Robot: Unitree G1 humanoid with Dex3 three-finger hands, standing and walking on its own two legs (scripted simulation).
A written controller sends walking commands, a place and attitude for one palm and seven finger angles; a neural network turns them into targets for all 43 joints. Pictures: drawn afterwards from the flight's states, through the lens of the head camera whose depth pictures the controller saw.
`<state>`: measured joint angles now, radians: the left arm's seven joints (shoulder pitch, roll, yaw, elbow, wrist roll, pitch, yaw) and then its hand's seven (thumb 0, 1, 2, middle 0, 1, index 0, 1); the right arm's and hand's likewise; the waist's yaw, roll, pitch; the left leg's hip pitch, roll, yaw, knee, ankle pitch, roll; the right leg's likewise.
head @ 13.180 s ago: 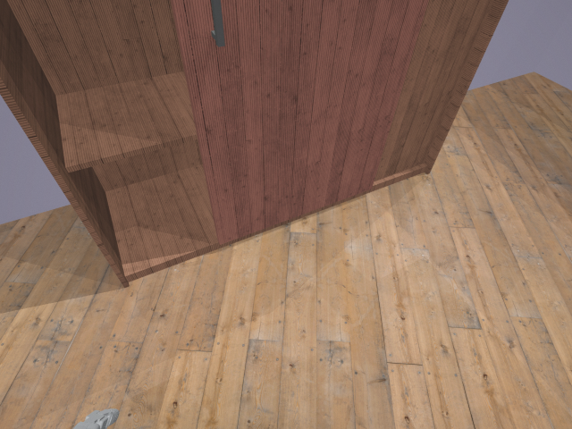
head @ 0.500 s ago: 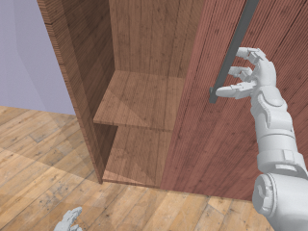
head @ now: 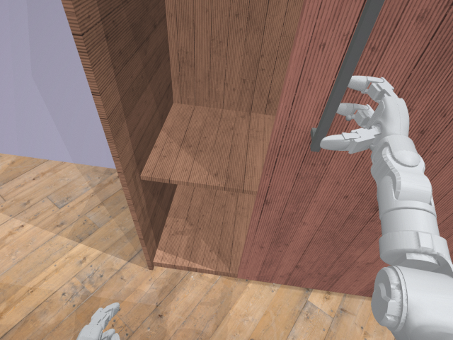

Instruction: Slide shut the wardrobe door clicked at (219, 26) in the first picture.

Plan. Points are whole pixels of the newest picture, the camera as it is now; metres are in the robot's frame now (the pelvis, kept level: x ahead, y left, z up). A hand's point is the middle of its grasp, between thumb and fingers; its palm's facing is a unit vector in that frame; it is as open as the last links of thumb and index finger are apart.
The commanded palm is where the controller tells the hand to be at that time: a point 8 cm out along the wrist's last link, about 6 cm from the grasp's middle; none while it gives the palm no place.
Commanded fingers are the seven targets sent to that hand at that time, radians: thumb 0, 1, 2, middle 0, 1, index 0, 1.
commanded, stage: slide the fingers in behind the handle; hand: right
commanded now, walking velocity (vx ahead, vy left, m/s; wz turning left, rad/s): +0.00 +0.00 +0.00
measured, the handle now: (342, 69) +0.49 -0.14 +0.27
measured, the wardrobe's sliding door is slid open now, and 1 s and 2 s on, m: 0.38 0.38 0.38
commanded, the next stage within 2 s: grip the handle and tug to test in 1.36 s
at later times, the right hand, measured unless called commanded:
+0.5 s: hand (334, 113) +0.44 -0.13 +0.22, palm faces +0.07 +1.00 -0.01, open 14.0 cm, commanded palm +0.41 -0.18 +0.22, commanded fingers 0.00 0.50 -0.30 0.30 1.20 0.30 1.20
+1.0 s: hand (322, 112) +0.44 -0.11 +0.22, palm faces +0.07 +1.00 +0.00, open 14.0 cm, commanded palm +0.41 -0.16 +0.22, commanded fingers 0.00 0.50 -0.30 0.30 1.20 0.30 1.20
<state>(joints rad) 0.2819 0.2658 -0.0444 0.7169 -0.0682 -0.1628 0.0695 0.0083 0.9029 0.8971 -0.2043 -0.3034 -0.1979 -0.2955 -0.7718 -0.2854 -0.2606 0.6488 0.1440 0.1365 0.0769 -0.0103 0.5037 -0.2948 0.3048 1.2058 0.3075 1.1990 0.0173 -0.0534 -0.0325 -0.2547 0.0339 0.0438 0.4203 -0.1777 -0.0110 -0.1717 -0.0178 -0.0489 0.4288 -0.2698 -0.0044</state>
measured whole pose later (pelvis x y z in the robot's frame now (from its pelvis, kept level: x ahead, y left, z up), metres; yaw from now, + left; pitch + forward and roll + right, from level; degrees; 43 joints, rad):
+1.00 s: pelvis +0.00 +0.00 +0.00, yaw +0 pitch +0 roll +0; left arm 0.22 0.23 -0.06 0.72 -0.05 -0.11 0.07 0.01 0.90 0.90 -0.20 -0.30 -0.20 -0.30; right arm -0.80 -0.17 -0.18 0.58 0.13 0.23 -0.05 -0.01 0.50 -0.29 0.30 1.20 0.30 1.20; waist 0.01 -0.05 -0.03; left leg -0.24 0.04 0.05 0.42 -0.18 -0.01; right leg -0.16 -0.02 -0.05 0.42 -0.27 0.00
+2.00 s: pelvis +0.01 +0.00 +0.00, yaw +0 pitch +0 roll +0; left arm 0.22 0.24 -0.05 0.70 -0.05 -0.09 0.06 0.01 0.90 0.90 -0.20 -0.30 -0.20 -0.30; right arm -0.74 -0.17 -0.17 0.48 0.13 0.26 -0.06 0.00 -0.36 -0.66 0.37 1.31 0.33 1.28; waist 0.00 -0.06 -0.04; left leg -0.22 0.03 0.05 0.42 -0.19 -0.01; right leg -0.14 -0.02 -0.04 0.41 -0.28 0.00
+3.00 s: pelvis +0.04 +0.00 +0.00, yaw +2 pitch +2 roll +0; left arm 0.19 0.24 -0.03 0.63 -0.05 -0.02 0.01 0.01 0.90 0.90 -0.20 -0.30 -0.20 -0.30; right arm -0.48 -0.15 -0.18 0.04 0.14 0.41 -0.06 0.00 -0.81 -0.82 0.30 1.37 0.24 1.29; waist 0.02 -0.07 -0.06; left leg -0.20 0.02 0.02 0.40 -0.22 -0.02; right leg -0.10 -0.03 -0.07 0.39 -0.30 0.00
